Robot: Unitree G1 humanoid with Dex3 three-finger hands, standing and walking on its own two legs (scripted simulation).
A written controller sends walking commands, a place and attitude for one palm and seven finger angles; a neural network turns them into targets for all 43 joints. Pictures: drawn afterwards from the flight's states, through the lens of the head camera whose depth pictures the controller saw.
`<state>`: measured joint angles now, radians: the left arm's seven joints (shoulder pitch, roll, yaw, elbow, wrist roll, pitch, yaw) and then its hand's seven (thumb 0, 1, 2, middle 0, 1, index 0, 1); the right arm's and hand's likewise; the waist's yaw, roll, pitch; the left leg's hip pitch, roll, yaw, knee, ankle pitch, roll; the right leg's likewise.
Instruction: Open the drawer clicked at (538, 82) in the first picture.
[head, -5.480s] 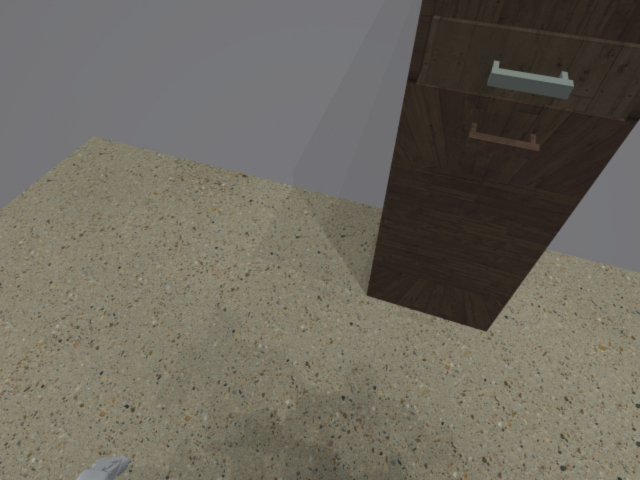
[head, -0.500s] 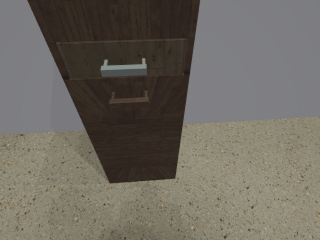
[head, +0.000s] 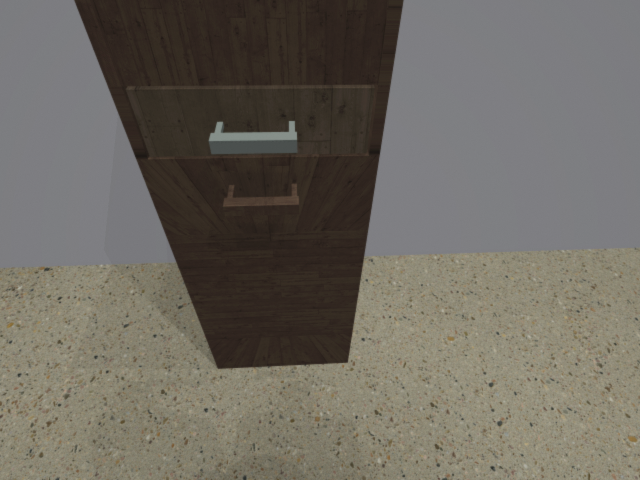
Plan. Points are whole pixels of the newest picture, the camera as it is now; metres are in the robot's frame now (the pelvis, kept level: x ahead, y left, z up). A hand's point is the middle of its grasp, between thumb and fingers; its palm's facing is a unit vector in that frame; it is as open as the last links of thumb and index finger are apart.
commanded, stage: shuffle to correct the standing spot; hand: left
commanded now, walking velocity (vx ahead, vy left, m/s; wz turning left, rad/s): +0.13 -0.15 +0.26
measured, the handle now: (255, 135) +0.59 +0.14 +0.14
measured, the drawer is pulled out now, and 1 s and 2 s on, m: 0.00 0.00 0.00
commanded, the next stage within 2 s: come to a stop and stand still in 0.52 s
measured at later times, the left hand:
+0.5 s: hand out of the picture +0.05 +0.11 -0.18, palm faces +0.09 -0.99 -0.13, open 7.4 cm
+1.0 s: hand out of the picture +0.10 +0.06 -0.17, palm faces +0.14 -0.97 -0.17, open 7.3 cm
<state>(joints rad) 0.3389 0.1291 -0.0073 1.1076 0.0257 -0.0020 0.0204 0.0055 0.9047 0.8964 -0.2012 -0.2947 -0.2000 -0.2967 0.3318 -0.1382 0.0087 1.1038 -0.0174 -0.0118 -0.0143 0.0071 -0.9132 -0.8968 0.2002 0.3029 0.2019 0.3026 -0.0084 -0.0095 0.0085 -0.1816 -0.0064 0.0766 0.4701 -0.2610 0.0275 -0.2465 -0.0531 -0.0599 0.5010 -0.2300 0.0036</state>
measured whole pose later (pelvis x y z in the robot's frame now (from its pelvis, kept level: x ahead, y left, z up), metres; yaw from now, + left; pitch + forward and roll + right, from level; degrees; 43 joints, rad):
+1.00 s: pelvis +0.12 -0.10 +0.00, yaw +5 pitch +0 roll +1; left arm 0.30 0.13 0.00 1.08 0.02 -0.01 0.03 0.02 0.93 0.90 -0.20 -0.29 -0.20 -0.30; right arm 0.17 -0.15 0.00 1.06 -0.01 -0.01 -0.04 0.01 -0.95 -0.90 0.20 0.30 0.20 0.30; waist 0.03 -0.01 0.04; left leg -0.19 0.01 0.13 0.45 -0.24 0.02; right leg -0.17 0.04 -0.16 0.44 -0.27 -0.09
